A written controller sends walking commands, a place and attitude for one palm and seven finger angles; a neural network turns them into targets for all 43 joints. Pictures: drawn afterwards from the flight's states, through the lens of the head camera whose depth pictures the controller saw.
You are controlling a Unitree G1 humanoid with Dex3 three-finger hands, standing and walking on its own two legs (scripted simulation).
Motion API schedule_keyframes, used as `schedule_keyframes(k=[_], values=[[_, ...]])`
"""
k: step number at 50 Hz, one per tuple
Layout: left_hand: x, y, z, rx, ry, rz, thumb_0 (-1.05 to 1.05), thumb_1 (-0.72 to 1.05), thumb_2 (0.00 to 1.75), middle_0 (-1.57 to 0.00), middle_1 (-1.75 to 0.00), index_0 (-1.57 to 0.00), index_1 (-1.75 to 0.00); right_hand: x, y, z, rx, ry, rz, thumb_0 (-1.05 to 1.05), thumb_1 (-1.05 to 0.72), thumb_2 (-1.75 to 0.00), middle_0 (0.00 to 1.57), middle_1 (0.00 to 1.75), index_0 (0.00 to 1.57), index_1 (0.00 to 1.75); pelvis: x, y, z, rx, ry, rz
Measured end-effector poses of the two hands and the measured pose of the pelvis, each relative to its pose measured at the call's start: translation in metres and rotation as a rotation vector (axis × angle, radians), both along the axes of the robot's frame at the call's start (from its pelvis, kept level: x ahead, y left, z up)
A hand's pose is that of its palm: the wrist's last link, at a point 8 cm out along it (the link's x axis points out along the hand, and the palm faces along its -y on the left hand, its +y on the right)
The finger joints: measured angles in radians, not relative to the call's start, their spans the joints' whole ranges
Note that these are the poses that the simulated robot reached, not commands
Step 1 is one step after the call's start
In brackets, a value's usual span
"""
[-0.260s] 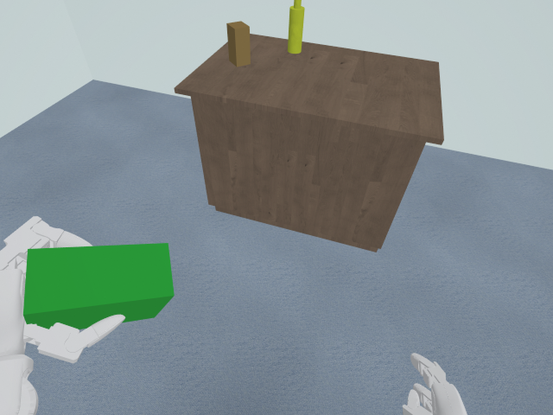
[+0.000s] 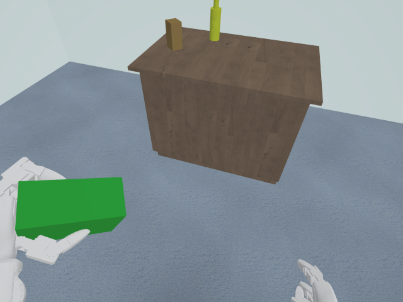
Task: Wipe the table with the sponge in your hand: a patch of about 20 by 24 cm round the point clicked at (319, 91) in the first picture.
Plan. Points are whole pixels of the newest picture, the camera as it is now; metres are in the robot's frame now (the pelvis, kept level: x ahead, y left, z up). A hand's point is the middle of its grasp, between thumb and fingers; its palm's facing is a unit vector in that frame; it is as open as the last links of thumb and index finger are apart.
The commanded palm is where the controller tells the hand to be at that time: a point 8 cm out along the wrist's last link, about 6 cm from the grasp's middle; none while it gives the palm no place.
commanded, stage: look at it before walking up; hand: left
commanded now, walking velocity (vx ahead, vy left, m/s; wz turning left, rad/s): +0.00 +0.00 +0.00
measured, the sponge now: (88, 208) +0.22 +0.20 +0.14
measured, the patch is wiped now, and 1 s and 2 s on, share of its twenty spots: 0.00 0.00 0.00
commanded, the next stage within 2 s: walk to a spot facing it in 0.14 s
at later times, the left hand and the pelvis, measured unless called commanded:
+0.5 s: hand (32, 214) +0.20 +0.27 +0.16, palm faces +0.45 -0.81 -0.37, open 10.4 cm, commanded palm +0.14 +0.31 +0.18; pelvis +0.00 +0.01 -0.01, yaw +5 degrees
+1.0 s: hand (38, 190) +0.24 +0.28 +0.16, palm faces +0.54 -0.67 -0.50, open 10.4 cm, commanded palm +0.18 +0.30 +0.18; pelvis +0.10 -0.01 -0.01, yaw +14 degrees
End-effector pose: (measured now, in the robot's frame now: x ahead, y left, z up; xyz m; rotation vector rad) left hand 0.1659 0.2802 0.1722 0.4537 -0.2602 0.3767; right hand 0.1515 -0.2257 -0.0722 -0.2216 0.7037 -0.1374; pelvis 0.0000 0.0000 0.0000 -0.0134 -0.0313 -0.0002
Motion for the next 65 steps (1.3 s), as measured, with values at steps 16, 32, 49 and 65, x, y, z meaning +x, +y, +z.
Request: schedule_keyframes(k=[16, 32, 49, 65], values=[[-0.005, 0.004, -0.007, -0.01, 0.017, 0.007, 0.0, -0.5, 0.98, -0.7, -1.34, -0.71, -1.34, -0.013, -0.002, -0.002, -0.016, 0.022, -0.005, 0.01, -0.9, -0.9, 0.2, 0.3, 0.2, 0.3, -0.007, 0.002, -0.001, -0.003, 0.0, 0.009], [-0.01, 0.055, -0.01, 0.03, -0.069, 0.119, 0.0, -0.5, 0.98, -0.7, -1.35, -0.71, -1.34, 0.012, 0.027, -0.024, -0.05, 0.074, 0.028, 0.01, -0.9, -0.9, 0.2, 0.3, 0.2, 0.3, 0.024, 0.031, -0.021, -0.012, 0.002, 0.105], [0.023, 0.024, 0.013, 0.129, 0.057, 0.191, 0.0, -0.51, 0.98, -0.7, -1.35, -0.71, -1.35, 0.12, 0.046, -0.026, 0.053, 0.096, 0.232, 0.01, -0.9, -0.89, 0.2, 0.3, 0.21, 0.3, 0.092, -0.006, -0.005, -0.016, 0.05, 0.229], [0.048, 0.034, 0.013, 0.076, 0.05, 0.4, -0.01, -0.51, 0.98, -0.7, -1.35, -0.71, -1.35, 0.261, 0.04, -0.005, -0.111, 0.091, 0.377, 0.01, -0.9, -0.9, 0.2, 0.3, 0.2, 0.3, 0.169, -0.004, 0.002, 0.053, 0.036, 0.429]])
